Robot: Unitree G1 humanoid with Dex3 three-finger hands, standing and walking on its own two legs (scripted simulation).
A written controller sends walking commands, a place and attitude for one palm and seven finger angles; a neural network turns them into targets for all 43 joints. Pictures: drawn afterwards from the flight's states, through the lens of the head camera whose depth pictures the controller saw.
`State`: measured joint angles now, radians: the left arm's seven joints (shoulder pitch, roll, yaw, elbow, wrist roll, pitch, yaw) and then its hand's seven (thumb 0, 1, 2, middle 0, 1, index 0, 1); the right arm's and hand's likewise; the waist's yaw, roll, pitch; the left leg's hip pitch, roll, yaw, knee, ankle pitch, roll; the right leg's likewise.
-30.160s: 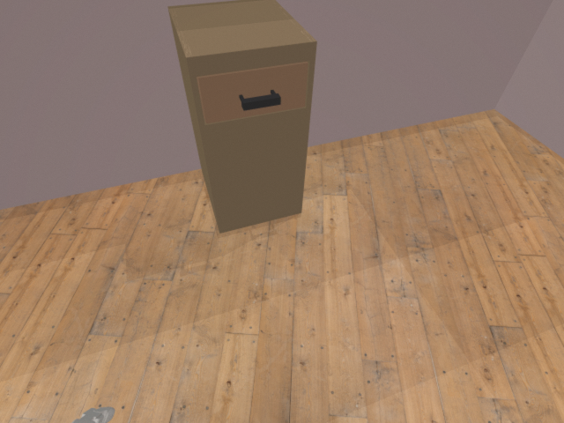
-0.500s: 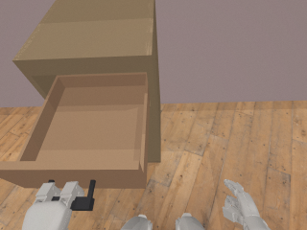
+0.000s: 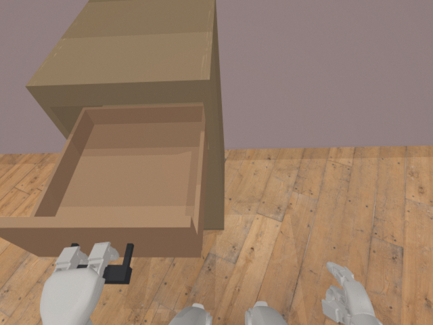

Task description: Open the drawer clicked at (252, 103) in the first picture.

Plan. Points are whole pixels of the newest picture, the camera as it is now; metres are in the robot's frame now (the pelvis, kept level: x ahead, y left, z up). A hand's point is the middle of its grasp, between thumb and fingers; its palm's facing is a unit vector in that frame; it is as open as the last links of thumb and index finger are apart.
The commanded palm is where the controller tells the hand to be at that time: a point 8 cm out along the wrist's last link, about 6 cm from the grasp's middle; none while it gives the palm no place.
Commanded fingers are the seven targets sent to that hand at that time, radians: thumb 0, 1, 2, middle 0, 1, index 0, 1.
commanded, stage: lift the hand off the handle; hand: left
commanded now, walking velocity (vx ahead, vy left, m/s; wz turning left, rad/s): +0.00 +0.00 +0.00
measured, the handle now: (98, 261) +0.23 +0.25 -0.01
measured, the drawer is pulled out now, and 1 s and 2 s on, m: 0.30 0.29 0.29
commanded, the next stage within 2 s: none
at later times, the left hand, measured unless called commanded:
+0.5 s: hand (93, 288) +0.18 +0.25 -0.03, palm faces -0.06 -0.06 -1.00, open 13.7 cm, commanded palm +0.18 +0.26 +0.04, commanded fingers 0.00 -0.50 0.30 -0.30 -1.20 -0.30 -1.20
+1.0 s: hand (76, 279) +0.19 +0.26 +0.02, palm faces -0.01 -0.09 -1.00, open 13.3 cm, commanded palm +0.17 +0.25 +0.08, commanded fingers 0.00 -0.50 0.30 -0.30 -1.20 -0.30 -1.20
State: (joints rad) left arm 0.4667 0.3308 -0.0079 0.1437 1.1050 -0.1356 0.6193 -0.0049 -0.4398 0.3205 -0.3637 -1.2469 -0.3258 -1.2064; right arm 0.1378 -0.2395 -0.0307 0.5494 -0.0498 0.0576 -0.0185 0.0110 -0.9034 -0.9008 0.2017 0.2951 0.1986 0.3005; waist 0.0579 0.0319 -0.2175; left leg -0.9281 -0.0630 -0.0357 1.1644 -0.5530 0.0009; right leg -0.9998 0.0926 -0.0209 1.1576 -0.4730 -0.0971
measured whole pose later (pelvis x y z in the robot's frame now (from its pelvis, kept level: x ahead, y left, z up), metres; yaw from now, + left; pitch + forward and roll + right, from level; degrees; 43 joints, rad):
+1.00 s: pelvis +0.02 +0.02 +0.03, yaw -1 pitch +13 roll +0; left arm 0.53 0.33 -0.05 0.03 1.06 -0.06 0.56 -0.01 -0.49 0.30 -0.34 -1.20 -0.42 -1.22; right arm 0.15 -0.23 -0.02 0.52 -0.04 0.05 0.01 0.01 -0.90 -0.90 0.20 0.30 0.20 0.30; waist 0.06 0.06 -0.19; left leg -0.72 -0.07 -0.02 1.01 -0.52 0.03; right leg -0.79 0.09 0.01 1.00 -0.44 -0.06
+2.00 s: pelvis +0.03 +0.03 +0.06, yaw -2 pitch +8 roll +0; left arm 0.55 0.38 -0.03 -0.21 0.99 -0.01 0.40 -0.01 -0.49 0.30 -0.35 -1.22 -0.35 -1.21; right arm 0.17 -0.23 -0.01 0.51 -0.02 0.07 0.03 0.01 -0.90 -0.90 0.20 0.29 0.20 0.30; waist 0.09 0.07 -0.14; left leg -0.50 -0.06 -0.01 0.82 -0.46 0.05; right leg -0.57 0.09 0.04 0.81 -0.38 -0.05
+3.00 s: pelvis +0.04 +0.05 +0.08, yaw -2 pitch +4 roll -1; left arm 0.62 0.43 -0.01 -0.40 0.92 0.04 0.23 -0.01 -0.49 0.30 -0.32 -1.20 -0.32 -1.20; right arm 0.17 -0.24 0.01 0.50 0.00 0.09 0.03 0.01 -0.90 -0.90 0.20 0.29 0.20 0.30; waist 0.11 0.09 -0.10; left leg -0.32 -0.06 -0.01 0.66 -0.40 0.06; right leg -0.39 0.08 0.06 0.64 -0.31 -0.03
